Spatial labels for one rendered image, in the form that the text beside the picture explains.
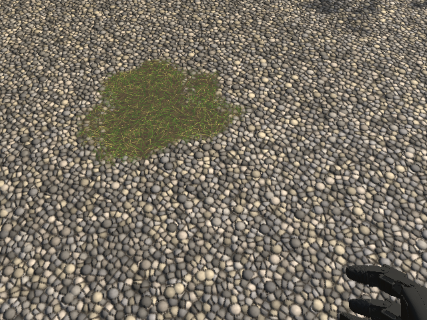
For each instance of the robot right hand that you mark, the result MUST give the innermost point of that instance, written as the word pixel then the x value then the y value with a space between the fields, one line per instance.
pixel 413 297

